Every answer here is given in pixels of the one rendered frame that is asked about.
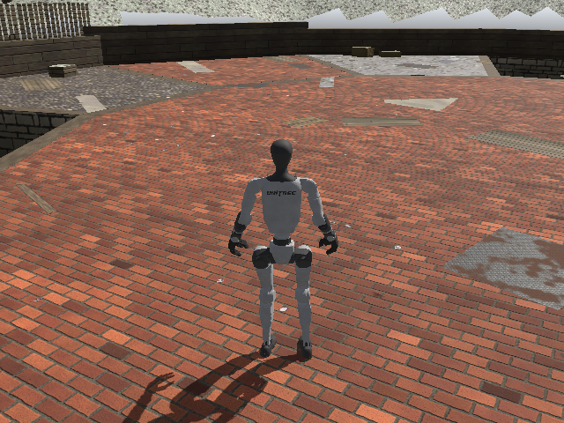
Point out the robot right hand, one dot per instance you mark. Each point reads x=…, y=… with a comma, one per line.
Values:
x=334, y=245

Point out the right robot foot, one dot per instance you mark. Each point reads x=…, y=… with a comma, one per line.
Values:
x=306, y=350

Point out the left robot upper arm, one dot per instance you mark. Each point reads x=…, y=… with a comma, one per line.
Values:
x=249, y=198

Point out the left robot forearm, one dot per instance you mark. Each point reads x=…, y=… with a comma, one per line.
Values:
x=237, y=230

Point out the humanoid robot head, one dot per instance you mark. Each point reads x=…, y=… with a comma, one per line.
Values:
x=281, y=152

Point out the right robot forearm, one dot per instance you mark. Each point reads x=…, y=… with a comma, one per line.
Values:
x=327, y=230

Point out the right robot upper arm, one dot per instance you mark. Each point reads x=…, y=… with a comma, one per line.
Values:
x=315, y=202

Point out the robot left hand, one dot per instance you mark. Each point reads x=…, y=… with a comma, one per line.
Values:
x=241, y=244

